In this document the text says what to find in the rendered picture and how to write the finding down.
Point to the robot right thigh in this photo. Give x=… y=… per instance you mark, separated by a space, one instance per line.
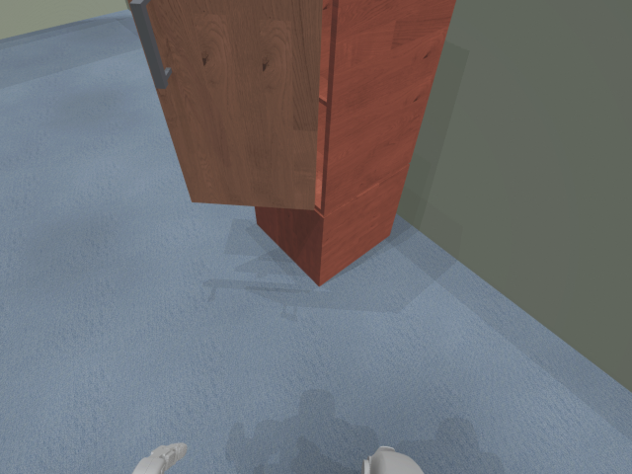
x=390 y=462

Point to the cupboard door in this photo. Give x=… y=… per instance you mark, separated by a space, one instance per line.
x=242 y=101

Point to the robot right shin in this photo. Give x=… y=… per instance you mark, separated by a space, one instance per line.
x=384 y=448

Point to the handle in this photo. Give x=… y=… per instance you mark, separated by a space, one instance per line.
x=141 y=18

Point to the left robot hand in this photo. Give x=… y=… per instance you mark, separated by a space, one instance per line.
x=161 y=459

